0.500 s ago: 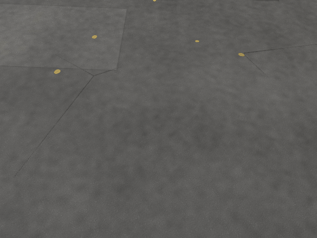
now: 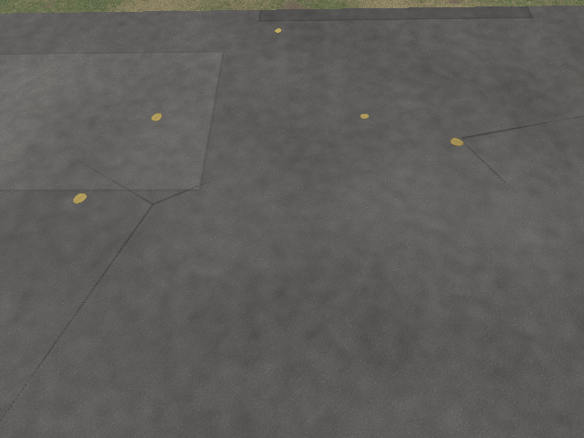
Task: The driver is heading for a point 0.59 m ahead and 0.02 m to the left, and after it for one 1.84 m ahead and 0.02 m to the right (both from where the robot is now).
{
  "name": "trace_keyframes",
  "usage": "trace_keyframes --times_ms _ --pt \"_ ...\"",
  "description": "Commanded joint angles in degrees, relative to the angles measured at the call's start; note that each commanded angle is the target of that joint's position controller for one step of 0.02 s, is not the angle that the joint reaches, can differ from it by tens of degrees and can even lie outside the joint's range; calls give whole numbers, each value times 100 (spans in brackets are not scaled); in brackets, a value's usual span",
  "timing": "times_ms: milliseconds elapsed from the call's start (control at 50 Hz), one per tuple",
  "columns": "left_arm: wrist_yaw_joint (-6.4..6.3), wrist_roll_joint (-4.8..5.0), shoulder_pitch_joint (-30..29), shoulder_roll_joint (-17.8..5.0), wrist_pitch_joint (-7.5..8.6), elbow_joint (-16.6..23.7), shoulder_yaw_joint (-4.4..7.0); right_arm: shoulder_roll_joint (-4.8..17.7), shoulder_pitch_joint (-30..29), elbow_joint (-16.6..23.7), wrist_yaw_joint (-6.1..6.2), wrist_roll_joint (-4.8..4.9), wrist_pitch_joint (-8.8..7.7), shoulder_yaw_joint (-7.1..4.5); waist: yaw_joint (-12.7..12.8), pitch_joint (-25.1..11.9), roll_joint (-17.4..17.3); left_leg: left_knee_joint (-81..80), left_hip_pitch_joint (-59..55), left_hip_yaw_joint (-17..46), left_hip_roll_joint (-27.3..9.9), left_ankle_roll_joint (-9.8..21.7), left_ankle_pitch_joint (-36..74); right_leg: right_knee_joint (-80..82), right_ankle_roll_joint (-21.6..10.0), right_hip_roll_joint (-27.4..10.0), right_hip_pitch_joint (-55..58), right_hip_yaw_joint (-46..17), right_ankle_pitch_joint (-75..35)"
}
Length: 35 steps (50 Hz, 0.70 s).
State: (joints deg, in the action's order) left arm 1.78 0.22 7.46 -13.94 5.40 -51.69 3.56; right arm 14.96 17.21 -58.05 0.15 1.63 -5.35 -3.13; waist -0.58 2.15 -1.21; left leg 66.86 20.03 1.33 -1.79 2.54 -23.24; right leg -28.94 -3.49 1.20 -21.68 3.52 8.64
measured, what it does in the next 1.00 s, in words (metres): walks ahead: left foot, then right foot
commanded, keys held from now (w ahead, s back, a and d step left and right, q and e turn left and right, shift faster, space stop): w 1.00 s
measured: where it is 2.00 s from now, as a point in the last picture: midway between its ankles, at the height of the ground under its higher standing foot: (294, 212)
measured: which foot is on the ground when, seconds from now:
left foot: up 0.00-0.42, down 0.44-0.98, up 1.00-1.00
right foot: down 0.00-0.46, up 0.48-0.96, down 0.98-1.00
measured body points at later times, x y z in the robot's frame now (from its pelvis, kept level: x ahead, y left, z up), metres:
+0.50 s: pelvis +0.29 +0.05 -0.01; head +0.32 +0.06 +0.44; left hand +0.26 +0.32 -0.16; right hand +0.47 -0.20 -0.11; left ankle +0.38 +0.14 -0.73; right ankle +0.11 -0.09 -0.67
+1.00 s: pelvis +0.57 +0.01 -0.01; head +0.61 +0.00 +0.44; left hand +0.77 +0.25 -0.11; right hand +0.53 -0.26 -0.16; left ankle +0.39 +0.14 -0.71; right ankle +0.69 -0.09 -0.73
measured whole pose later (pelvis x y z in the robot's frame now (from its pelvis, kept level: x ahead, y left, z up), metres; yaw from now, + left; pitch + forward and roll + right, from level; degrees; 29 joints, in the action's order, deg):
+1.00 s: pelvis +0.57 +0.01 -0.01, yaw +0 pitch +2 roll +1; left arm 2.0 0.6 0.6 -13.6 5.6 -49.8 3.5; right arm 15.0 21.6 -59.4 0.8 0.6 -3.0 -3.9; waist -2.9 1.2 -0.1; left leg 32.0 0.6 -2.2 -1.2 0.1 -26.4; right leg -31.4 -3.3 -1.2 -28.9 2.5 4.7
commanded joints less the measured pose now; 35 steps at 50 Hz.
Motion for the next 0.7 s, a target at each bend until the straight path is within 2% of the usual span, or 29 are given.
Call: trace_keyframes --times_ms 20,60,100,140,220,320,360,380,400,420,440,460,480,500,520,540,560,580,600,660,700 --pt "15 -93 242 -475 85 124 72 518 -71 376 57 -35 -40 -168 43 -430 575 35 1438 293 -668 85 633 1817 -919 -1510 1358 -1918 -188" --pt "0 -58 401 -569 115 24 93 315 -11 369 72 -61 77 -153 -44 -321 554 -335 1338 231 -726 14 816 2067 -1008 -1443 1072 -1604 -469" --pt "-77 -58 600 -753 121 -66 134 362 -391 515 91 -104 113 -176 -10 -141 437 -905 1728 208 -755 -100 1325 2225 -1046 -1432 1121 -1392 -710" --pt "-149 -42 796 -800 90 -142 139 357 -788 651 74 -144 102 -185 80 -53 394 -1577 1992 180 -734 -190 1976 2276 -975 -1367 1289 -1177 -918" --pt "-213 15 1144 -829 51 -277 129 206 -1559 865 -10 -108 49 -116 312 103 438 -2885 1729 -71 -491 -213 2974 2330 -773 -1142 1379 -709 -914" --pt "-235 61 1645 -882 -69 -552 164 227 -2299 1160 -158 -47 -4 -47 523 329 416 -3611 1944 -110 -340 -103 2681 2006 -764 -1479 2322 -713 -1101" --pt "-261 75 1640 -946 -129 -595 203 326 -2306 1237 -222 -33 -42 -61 414 284 489 -3772 1829 -119 -277 33 2259 1724 -688 -1652 2670 -760 -1570" --pt "-270 77 1566 -990 -156 -585 222 418 -2133 1213 -237 -28 -57 -94 284 167 558 -3832 1504 -186 -185 110 2046 1514 -626 -1677 2751 -745 -2077" --pt "-274 82 1434 -1042 -180 -552 237 559 -1763 1129 -235 -37 -68 -162 49 -85 651 -3880 874 -345 -1 207 1898 1089 -551 -1618 2746 -666 -3029" --pt "-273 85 1314 -972 -209 -518 207 765 -956 876 -212 -57 -69 -286 -365 -558 605 -3990 -245 -498 182 357 1997 182 -417 -1361 2542 -456 -3736" --pt "-272 27 1294 -797 -211 -413 124 1114 129 593 -163 -118 -64 -420 -754 -1336 337 -3736 -2002 89 -354 658 2131 -1267 -233 -1059 1566 -244 -2991" --pt "-205 -28 1940 -144 -98 -330 -76 1688 858 435 -132 -178 -23 -562 -575 -2204 -1009 -4031 -4295 2696 -1842 1607 1359 -3598 221 -63 -838 -41 -275" --pt "-166 51 1793 -295 57 -399 -62 1247 876 420 -142 -126 -4 -408 -634 -2503 -1196 -4878 -4496 4061 -2123 1762 795 -4499 187 168 -1682 -871 2428" --pt "-139 221 1248 -781 155 -243 71 940 352 499 -133 -86 -18 -305 -578 -1616 -909 -4964 -3797 3247 -1906 1429 568 -4851 64 -213 -2225 -987 2192" --pt "-156 258 873 -824 188 -152 78 736 -154 641 -124 -108 -25 -239 -428 -1060 -523 -5095 -2915 2458 -1681 1227 817 -4652 6 -543 -2195 -813 1646" --pt "-199 193 689 -782 165 -136 111 549 -519 688 -145 -158 -36 -178 -253 -616 -233 -5322 -2046 1900 -1461 1121 1199 -4242 22 -754 -1963 -704 1230" --pt "-233 133 769 -713 88 -166 150 401 -701 700 -160 -214 -63 -127 -38 -434 -312 -5516 -1470 1506 -1259 1009 1458 -3898 28 -931 -1573 -744 944" --pt "-241 111 903 -567 4 -201 141 362 -733 674 -177 -231 -70 -113 81 -385 -402 -5683 -1133 1305 -1168 999 1555 -3724 52 -982 -1279 -738 808" --pt "-249 97 973 -430 -59 -220 126 415 -672 632 -174 -215 -84 -124 138 -340 -388 -5806 -942 1141 -1134 1045 1716 -3558 90 -1010 -1179 -699 743" --pt "-273 33 518 -443 -124 -37 147 689 -375 505 -76 -203 -106 -185 116 -108 -220 -6043 -917 810 -1127 1139 2159 -2767 261 -1059 -1627 -658 35" --pt "-248 4 139 -415 -107 85 143 716 -208 446 -12 -182 -80 -183 35 -41 -193 -6076 -1051 569 -1038 1049 2350 -2066 328 -1026 -1783 -624 -636"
